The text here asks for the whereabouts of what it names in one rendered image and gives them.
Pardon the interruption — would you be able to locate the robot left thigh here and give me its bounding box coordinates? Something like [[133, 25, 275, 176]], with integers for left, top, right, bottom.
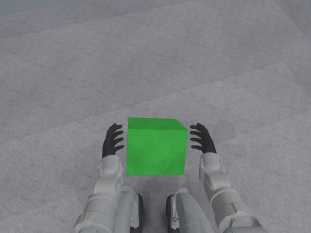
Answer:
[[114, 191, 139, 233]]

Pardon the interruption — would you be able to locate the left robot hand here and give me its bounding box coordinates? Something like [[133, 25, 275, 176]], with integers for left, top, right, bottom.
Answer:
[[102, 123, 124, 158]]

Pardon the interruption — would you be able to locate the robot left shin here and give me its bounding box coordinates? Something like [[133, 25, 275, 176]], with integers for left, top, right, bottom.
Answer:
[[121, 186, 139, 227]]

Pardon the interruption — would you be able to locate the right robot hand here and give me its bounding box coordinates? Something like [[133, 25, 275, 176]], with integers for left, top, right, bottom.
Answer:
[[190, 123, 217, 154]]

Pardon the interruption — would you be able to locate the carton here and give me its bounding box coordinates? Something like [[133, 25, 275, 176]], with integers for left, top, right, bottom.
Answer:
[[126, 117, 188, 176]]

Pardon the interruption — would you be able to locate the robot right forearm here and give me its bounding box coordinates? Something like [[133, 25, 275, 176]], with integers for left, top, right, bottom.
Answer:
[[199, 152, 268, 233]]

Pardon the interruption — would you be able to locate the robot left forearm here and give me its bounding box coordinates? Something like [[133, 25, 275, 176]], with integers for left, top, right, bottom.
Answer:
[[70, 155, 125, 233]]

